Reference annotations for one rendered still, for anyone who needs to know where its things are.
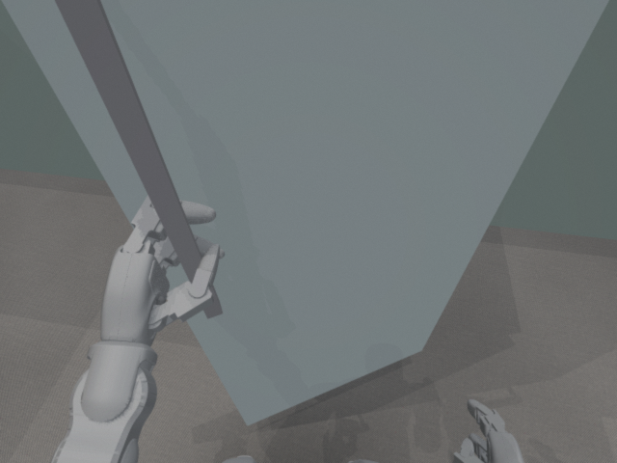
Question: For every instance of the robot left forearm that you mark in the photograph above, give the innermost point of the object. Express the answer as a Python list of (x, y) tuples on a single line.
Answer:
[(109, 405)]

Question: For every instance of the left robot hand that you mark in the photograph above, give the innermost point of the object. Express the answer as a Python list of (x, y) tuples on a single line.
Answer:
[(137, 277)]

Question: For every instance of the fridge door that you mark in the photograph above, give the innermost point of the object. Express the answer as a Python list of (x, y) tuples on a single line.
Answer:
[(355, 153)]

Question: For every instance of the right robot hand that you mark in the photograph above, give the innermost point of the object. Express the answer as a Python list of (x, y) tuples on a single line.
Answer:
[(501, 446)]

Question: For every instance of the handle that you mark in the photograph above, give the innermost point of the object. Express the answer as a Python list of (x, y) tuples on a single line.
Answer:
[(96, 42)]

